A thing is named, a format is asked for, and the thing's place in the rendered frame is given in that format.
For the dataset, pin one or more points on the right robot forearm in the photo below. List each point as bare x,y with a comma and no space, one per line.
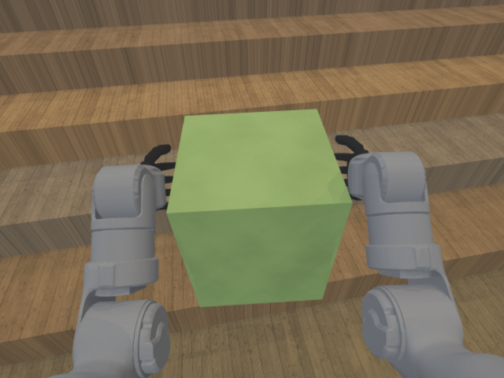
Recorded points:
394,190

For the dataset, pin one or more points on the carton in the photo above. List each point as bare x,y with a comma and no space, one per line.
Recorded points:
258,206

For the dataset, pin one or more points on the left robot forearm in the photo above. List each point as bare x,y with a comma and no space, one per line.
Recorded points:
123,213

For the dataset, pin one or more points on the robot right upper arm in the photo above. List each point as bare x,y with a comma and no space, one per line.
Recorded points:
417,329

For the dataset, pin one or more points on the robot left hand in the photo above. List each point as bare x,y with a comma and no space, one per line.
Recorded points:
152,156

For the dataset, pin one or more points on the robot right hand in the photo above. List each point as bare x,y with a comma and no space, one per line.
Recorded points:
356,147

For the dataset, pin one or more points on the robot left upper arm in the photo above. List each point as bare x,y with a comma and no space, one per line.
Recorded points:
121,339

